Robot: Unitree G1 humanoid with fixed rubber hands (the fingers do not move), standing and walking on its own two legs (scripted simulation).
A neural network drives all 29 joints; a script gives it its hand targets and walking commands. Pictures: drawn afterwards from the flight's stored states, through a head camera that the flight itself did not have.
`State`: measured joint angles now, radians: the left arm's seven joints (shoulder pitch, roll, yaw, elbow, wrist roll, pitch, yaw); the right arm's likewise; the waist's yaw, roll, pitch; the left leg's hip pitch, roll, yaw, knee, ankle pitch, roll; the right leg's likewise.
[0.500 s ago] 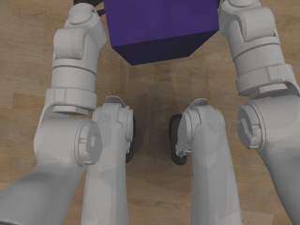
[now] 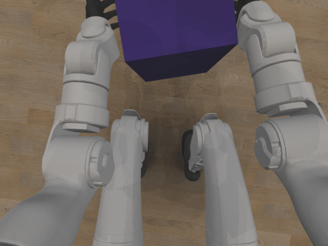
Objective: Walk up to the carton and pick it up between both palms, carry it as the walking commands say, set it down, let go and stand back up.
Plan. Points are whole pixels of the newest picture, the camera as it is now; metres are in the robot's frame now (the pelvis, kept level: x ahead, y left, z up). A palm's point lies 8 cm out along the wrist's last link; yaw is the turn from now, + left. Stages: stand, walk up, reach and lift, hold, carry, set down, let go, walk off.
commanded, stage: reach and lift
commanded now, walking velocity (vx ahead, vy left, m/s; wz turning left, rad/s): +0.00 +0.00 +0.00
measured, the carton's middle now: (169, 11) +0.58 +0.03 -0.13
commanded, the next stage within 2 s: none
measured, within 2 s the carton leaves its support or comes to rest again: neither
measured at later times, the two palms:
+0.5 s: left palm (78, 15) +0.49 +0.16 +0.01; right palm out of the picture +0.53 -0.10 +0.02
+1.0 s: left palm out of the picture +0.48 +0.16 +0.08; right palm out of the picture +0.52 -0.10 +0.09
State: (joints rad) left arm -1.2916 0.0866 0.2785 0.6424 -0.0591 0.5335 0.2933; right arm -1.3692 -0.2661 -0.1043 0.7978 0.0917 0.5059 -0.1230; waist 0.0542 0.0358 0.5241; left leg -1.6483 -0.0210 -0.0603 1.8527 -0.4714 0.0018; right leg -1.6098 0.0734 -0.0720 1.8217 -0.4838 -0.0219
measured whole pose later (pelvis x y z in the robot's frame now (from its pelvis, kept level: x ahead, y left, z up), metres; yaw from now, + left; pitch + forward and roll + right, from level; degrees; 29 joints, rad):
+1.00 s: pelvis +0.00 -0.01 +0.11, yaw +2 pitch +6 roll -3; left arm -1.13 0.04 0.26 0.58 -0.02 0.58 0.28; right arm -1.19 -0.20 -0.12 0.74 0.05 0.53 -0.11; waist 0.06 0.04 0.52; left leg -1.17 -0.02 -0.09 1.46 -0.40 -0.01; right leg -1.13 0.08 -0.06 1.42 -0.40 -0.03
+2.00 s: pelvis +0.06 +0.00 +0.22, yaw +4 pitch +4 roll -4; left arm -0.72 -0.13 0.31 0.57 0.08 0.59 0.26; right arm -0.74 -0.03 -0.23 0.72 -0.06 0.53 -0.06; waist 0.06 0.04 0.07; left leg -0.76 -0.02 -0.11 0.97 -0.29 -0.01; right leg -0.69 0.07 -0.05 0.90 -0.29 -0.03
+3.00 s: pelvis +0.11 +0.01 +0.26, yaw +6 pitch +0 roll -2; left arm -0.49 -0.16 0.28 0.53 0.17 0.75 0.18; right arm -0.49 0.07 -0.21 0.59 -0.16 0.73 -0.06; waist 0.02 0.03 -0.16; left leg -0.45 -0.04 -0.11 0.74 -0.28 -0.01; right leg -0.38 0.05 -0.04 0.66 -0.29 -0.02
